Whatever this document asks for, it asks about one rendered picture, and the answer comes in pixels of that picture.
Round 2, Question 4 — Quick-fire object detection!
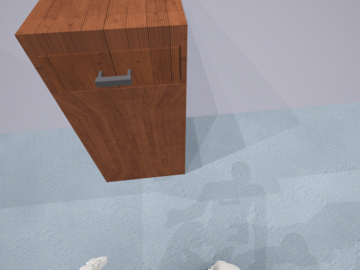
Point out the drawer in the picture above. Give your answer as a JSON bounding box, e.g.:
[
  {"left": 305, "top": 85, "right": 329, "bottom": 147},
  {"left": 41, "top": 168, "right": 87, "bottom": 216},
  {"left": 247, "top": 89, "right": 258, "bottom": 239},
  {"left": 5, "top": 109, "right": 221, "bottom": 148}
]
[{"left": 37, "top": 46, "right": 180, "bottom": 93}]

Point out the handle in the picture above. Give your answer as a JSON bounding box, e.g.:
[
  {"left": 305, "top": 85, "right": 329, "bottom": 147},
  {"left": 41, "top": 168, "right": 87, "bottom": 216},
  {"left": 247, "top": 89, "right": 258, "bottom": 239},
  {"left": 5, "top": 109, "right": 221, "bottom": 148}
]
[{"left": 95, "top": 69, "right": 132, "bottom": 88}]

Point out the robot left hand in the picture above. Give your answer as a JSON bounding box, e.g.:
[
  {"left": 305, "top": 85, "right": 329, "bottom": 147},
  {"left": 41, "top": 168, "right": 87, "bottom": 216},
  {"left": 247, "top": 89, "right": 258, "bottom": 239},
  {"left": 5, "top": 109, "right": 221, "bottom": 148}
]
[{"left": 79, "top": 256, "right": 107, "bottom": 270}]

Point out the cabinet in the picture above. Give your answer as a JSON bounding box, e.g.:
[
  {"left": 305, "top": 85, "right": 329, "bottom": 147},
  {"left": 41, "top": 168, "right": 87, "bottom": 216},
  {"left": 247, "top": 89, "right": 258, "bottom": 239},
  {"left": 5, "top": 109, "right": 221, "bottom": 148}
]
[{"left": 15, "top": 0, "right": 187, "bottom": 182}]

